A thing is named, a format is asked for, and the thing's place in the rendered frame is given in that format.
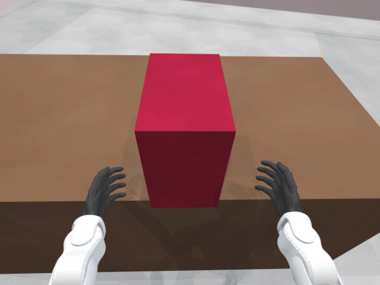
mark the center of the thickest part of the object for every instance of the left robot forearm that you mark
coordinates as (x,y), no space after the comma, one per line
(84,247)

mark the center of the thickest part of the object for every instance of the carton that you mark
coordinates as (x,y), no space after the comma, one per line
(184,130)

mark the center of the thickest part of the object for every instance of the robot right hand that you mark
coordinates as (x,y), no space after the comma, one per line
(284,194)

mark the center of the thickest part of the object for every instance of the robot left hand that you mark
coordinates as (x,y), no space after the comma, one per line
(98,199)

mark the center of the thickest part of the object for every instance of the pedestal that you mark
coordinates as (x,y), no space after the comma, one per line
(64,118)

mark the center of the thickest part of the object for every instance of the right robot forearm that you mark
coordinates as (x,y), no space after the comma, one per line
(301,245)

